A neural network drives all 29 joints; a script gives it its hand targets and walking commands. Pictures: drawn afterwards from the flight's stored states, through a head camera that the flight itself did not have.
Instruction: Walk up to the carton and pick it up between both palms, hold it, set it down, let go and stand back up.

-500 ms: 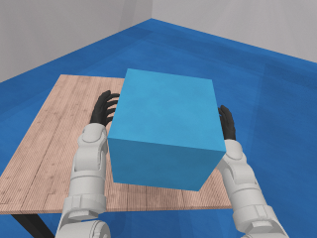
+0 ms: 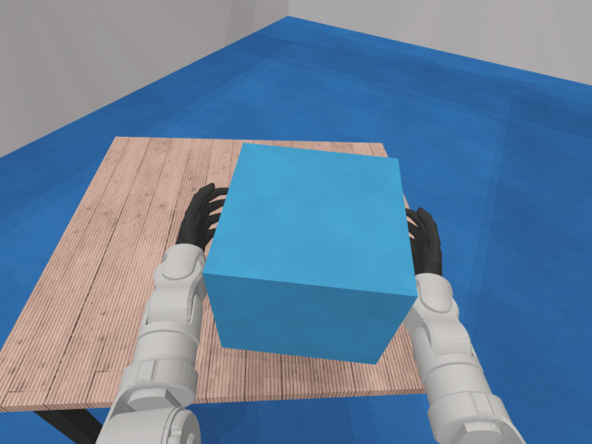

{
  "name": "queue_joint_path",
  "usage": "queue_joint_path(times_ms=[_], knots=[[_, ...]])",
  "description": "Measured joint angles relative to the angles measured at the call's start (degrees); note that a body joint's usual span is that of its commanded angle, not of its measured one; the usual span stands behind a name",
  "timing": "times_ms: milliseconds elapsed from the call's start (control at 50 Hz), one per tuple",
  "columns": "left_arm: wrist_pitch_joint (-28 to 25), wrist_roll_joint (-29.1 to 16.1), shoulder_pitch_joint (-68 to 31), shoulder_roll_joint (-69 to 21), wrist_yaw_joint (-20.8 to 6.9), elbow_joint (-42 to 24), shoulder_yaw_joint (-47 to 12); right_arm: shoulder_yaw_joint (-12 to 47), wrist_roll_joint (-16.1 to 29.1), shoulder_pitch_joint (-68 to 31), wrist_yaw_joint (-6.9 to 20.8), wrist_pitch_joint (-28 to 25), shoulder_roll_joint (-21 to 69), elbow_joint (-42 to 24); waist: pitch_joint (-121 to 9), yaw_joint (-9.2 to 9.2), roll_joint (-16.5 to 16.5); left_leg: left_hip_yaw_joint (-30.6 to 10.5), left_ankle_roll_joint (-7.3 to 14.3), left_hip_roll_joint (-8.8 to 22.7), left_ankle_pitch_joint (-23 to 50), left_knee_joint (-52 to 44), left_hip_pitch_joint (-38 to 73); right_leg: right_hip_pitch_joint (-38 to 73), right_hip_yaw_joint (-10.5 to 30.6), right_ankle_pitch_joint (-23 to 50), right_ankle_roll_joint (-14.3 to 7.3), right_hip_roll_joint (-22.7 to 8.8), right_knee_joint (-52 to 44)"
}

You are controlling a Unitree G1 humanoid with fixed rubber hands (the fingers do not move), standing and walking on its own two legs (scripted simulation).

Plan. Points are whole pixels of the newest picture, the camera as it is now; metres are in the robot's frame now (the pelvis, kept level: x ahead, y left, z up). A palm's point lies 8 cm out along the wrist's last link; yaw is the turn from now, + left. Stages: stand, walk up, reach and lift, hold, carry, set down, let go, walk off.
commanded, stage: set down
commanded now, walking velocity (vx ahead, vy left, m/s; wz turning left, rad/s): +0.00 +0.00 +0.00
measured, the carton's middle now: (309, 253) +0.39 -0.02 +0.08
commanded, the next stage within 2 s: none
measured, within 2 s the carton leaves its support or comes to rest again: rests again in 1.58 s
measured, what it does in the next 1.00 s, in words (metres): stands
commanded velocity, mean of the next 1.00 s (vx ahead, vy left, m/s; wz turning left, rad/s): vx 0.00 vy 0.00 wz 0.00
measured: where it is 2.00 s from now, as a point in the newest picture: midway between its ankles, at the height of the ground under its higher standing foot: outside the picture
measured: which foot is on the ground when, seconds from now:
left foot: down 0.00-1.00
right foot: down 0.00-1.00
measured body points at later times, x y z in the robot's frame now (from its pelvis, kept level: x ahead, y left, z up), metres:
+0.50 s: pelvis +0.00 +0.00 +0.00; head +0.02 +0.05 +0.45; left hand +0.42 +0.14 +0.07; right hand +0.35 -0.17 +0.06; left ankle -0.02 +0.11 -0.75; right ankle +0.00 -0.16 -0.75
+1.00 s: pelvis +0.01 +0.00 +0.00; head +0.07 +0.04 +0.44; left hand +0.44 +0.14 +0.02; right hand +0.35 -0.17 +0.01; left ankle -0.02 +0.11 -0.75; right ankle +0.00 -0.16 -0.75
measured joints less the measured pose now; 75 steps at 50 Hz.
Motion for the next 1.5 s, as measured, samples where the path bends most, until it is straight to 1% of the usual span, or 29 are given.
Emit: queue_joint_path(times_ms=[180,320,400,480,520,600,720,820,920,980,1100,1180,1340,1500], knots=[[-0.04,0.0,0.01,1.64,-1.84,1.01,0.29,0.0,-0.01,0.54,-1.24,-0.28,1.81,-0.01,2.92,0.0,-1.22,0.0,0.0,0.0,-0.15,-0.08,-0.01,-0.01,0.0,-0.03,0.13,-0.01,-0.09],[-1.99,-0.48,-0.08,2.34,-2.08,1.61,-2.06,-0.02,-0.39,2.88,-1.91,-4.18,2.26,-0.02,1.85,0.0,-1.85,0.03,0.0,0.0,-0.31,-0.08,-0.03,0.02,0.0,-0.17,0.13,-0.01,-0.2],[-3.64,0.15,-1.81,2.43,-2.37,5.67,-1.12,-0.9,-2.08,2.04,-2.0,-4.4,2.27,1.76,0.9,0.0,-1.82,0.03,0.0,0.0,-0.35,-0.08,-0.05,-0.01,0.0,-0.22,0.13,-0.02,-0.2],[-3.25,1.94,-4.45,2.61,-3.78,9.51,1.49,-2.55,-3.51,0.39,-2.07,-4.25,2.99,4.75,2.59,0.0,-1.91,0.02,0.0,0.0,-0.05,-0.08,-0.07,-0.02,0.0,0.14,0.13,-0.02,-0.2],[-3.31,2.16,-4.91,2.96,-4.1,10.48,1.73,-3.12,-3.77,0.23,-2.2,-4.51,3.52,5.4,3.87,0.0,-1.93,0.02,0.0,0.0,0.12,-0.08,-0.06,-0.02,0.0,0.31,0.13,-0.02,-0.2],[-5.64,2.15,-4.94,3.34,-4.21,12.97,1.63,-4.33,-5.17,0.52,-2.18,-6.7,4.28,7.14,4.6,0.0,-1.81,0.02,0.0,0.0,0.19,-0.09,-0.52,-0.47,0.0,0.35,0.13,-0.02,-0.21],[-10.84,1.96,-6.25,4.09,-4.0,17.33,0.6,-6.64,-7.59,0.58,-2.07,-11.27,5.08,9.16,1.21,-0.01,-1.49,0.03,0.0,0.0,0.09,-0.08,-2.87,-2.82,0.0,0.18,0.13,-0.02,-0.2],[-12.03,2.53,-9.17,4.96,-4.13,21.43,1.41,-8.7,-8.8,-1.52,-2.17,-12.5,5.44,12.14,1.44,0.0,-1.54,0.04,0.0,-0.01,-0.12,-0.08,-2.89,-2.85,0.0,0.01,0.13,-0.02,-0.2],[-12.45,3.61,-9.52,5.3,-4.47,22.83,2.25,-9.36,-9.36,-2.23,-2.43,-13.65,5.69,14.57,3.57,0.0,-1.55,0.05,0.01,-0.01,-0.12,-0.08,-2.93,-2.89,0.0,0.01,0.13,-0.03,-0.2],[-13.33,3.86,-9.54,5.37,-4.56,24.21,2.25,-9.93,-9.81,-1.87,-2.62,-15.31,5.88,16.33,3.62,0.0,-1.55,0.05,0.01,0.0,-0.1,-0.1,-4.02,-3.98,-0.01,0.05,0.13,-0.03,-0.21],[-17.89,3.86,-9.56,5.39,-4.56,26.42,1.45,-11.11,-10.67,-1.03,-2.94,-20.75,6.06,18.49,-0.26,0.0,-1.55,0.05,0.01,0.0,0.13,-0.1,-8.89,-8.84,-0.01,0.26,0.13,-0.03,-0.21],[-20.99,3.86,-9.63,5.84,-4.52,27.78,1.4,-11.43,-10.69,-1.58,-3.05,-23.79,6.07,20.17,-1.55,0.0,-1.55,0.07,0.01,-0.01,0.14,-0.09,-10.23,-10.18,-0.01,0.17,0.13,-0.03,-0.2],[-22.45,3.87,-9.64,7.01,-4.51,30.48,1.21,-11.48,-10.69,-2.7,-3.96,-26.57,6.07,25.21,-0.4,0.0,-1.47,0.09,0.01,-0.01,0.16,-0.09,-10.92,-10.87,-0.01,0.2,0.13,-0.03,-0.21],[-26.47,3.86,-9.65,7.12,-4.45,31.8,0.47,-11.66,-10.69,-2.14,-4.35,-30.93,6.03,26.35,-2.08,0.0,-1.39,0.09,0.01,0.0,1.17,-0.09,-15.52,-15.46,-0.01,1.21,0.13,-0.03,-0.21]])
